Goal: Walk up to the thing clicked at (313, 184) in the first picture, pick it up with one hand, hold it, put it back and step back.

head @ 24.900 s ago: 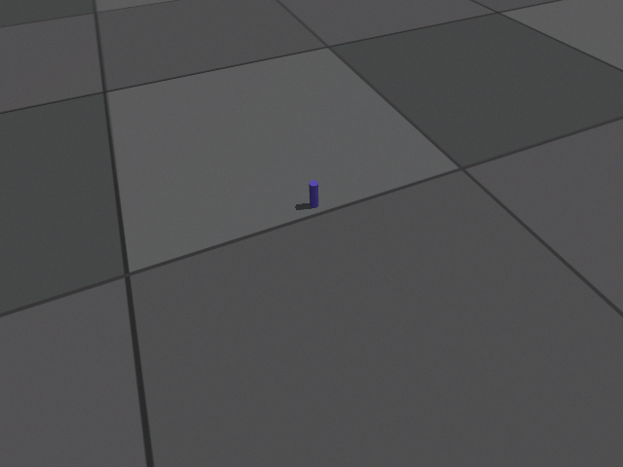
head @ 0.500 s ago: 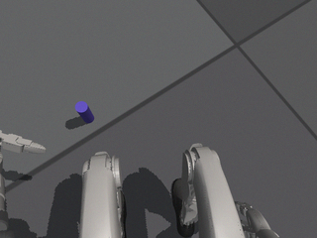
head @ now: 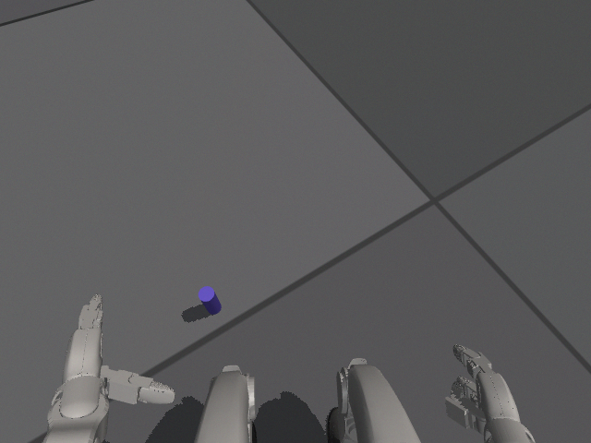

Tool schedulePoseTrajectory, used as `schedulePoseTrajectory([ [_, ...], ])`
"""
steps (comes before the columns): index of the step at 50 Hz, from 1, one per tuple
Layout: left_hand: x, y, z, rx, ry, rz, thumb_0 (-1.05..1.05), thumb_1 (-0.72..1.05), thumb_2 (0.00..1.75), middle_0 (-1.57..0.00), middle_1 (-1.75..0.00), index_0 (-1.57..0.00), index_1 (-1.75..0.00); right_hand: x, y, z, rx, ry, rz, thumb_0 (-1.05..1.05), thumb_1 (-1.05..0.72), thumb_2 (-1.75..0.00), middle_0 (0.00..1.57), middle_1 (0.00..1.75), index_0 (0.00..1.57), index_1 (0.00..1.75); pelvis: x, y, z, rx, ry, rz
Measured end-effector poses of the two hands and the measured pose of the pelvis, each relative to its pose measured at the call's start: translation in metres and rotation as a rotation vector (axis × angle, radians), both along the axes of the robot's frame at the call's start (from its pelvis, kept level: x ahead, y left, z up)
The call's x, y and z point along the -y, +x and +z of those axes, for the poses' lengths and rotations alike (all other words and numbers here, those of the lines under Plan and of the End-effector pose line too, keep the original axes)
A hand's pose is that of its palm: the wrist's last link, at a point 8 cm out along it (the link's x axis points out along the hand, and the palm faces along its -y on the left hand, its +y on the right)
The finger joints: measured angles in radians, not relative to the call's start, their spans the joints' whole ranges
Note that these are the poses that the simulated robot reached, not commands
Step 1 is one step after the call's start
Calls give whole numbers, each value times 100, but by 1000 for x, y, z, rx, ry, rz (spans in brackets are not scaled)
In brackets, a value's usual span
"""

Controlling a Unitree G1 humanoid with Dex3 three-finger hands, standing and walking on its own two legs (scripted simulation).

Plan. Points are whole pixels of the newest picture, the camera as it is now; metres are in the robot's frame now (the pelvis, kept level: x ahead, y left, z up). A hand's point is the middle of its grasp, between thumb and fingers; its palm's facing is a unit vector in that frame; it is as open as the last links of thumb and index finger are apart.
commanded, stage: home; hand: left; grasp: from the side
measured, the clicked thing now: (210, 301) +0.46 +0.21 -0.55
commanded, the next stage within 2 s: none
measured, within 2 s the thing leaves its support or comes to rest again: neither
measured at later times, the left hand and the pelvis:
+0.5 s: hand (114, 394) +0.21 +0.19 +0.05, palm faces +0.12 -0.95 -0.30, open 17.6 cm; pelvis +0.04 +0.01 +0.10, yaw +1 degrees
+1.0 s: hand (126, 393) +0.21 +0.18 +0.05, palm faces +0.11 -0.95 -0.30, open 17.6 cm; pelvis +0.04 +0.00 +0.11, yaw +1 degrees
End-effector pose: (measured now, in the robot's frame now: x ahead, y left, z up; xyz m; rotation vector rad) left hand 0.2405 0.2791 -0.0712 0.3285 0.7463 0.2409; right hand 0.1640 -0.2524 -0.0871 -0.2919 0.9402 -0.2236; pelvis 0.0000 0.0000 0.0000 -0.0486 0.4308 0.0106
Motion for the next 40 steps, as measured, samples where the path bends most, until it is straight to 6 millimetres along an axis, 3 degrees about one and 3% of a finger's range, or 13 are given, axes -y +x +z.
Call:
schedulePoseTrajectory([
  [11, 26, -31, 86, -32, -35, 10, -1, -55, 5, -5, -6, -6, -5, -16, 1, 76, 86, 18, -38, 1, -89, -91, 20, 30, 20, 31, -4, 26, 69, 147, 6, 11],
  [20, 40, -48, 143, 29, -59, 0, -1, -56, 5, -5, -5, -5, -5, -28, 22, 114, 214, 35, -30, 1, -89, -91, 20, 30, 20, 31, -9, 41, 97, 237, 11, 11],
  [29, 43, -62, 148, 15, -79, 25, -1, -56, 5, -5, -5, -5, -5, -31, 43, 130, 289, 31, 33, 1, -89, -91, 20, 30, 20, 31, -6, 41, 104, 276, 17, 20],
  [40, 48, -58, 149, 6, -84, 27, -1, -55, 5, -5, -5, -5, -5, -22, 37, 128, 263, 18, 33, 1, -89, -90, 20, 30, 20, 31, -1, 42, 107, 284, 20, 22],
])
